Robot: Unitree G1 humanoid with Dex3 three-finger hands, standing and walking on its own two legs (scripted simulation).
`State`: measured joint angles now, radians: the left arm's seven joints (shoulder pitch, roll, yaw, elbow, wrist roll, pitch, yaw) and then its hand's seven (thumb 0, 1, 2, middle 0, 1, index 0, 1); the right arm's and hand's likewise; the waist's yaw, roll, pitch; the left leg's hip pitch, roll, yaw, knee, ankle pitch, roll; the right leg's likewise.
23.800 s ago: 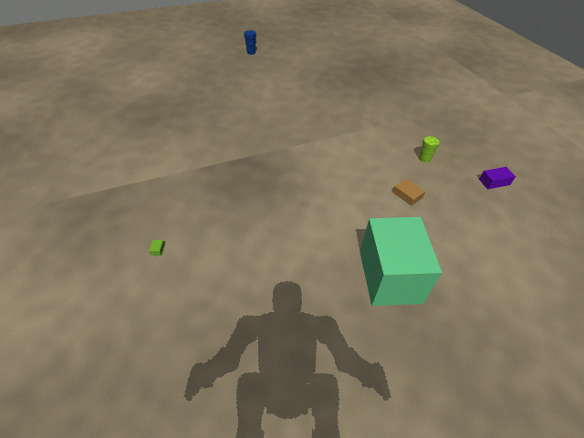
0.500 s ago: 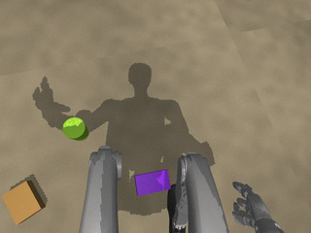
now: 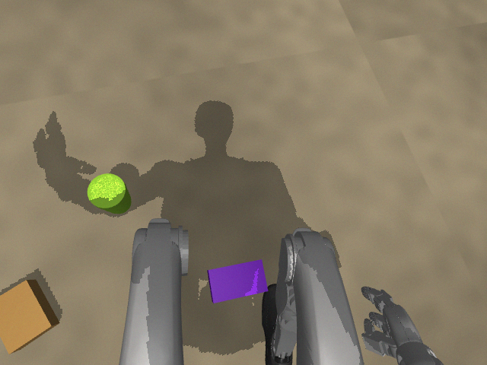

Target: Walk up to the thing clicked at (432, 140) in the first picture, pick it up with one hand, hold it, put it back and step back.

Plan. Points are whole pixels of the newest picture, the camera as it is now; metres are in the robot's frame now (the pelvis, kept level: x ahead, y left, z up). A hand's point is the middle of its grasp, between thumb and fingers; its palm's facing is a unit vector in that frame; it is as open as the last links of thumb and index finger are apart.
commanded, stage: go down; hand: left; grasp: from the side
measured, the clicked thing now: (113, 197) +0.41 +0.30 -0.35
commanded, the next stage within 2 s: approach in 1.38 s
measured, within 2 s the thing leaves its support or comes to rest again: neither
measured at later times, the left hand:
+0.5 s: hand out of the picture +0.31 +0.45 -0.04, palm faces +0.21 -0.89 -0.39, open 16.7 cm
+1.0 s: hand out of the picture +0.30 +0.45 -0.05, palm faces +0.24 -0.90 -0.35, open 16.8 cm
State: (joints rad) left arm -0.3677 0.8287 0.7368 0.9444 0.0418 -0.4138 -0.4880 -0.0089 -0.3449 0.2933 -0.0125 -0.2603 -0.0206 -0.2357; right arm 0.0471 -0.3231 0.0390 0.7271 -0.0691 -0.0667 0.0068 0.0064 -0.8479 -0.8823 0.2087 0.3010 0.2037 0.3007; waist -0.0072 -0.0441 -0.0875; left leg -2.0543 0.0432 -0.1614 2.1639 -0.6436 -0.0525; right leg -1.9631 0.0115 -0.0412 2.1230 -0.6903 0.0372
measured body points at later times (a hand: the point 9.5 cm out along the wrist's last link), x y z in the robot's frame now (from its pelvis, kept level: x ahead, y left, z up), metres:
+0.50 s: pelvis +0.00 +0.00 -0.02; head +0.20 +0.07 +0.38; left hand +0.30 +0.49 -0.01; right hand +0.17 -0.27 -0.13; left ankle +0.10 +0.14 -0.37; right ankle +0.10 -0.13 -0.37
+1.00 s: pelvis +0.00 +0.00 -0.03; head +0.20 +0.08 +0.36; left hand +0.29 +0.50 -0.02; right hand +0.19 -0.27 -0.15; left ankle +0.10 +0.14 -0.37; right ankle +0.10 -0.13 -0.37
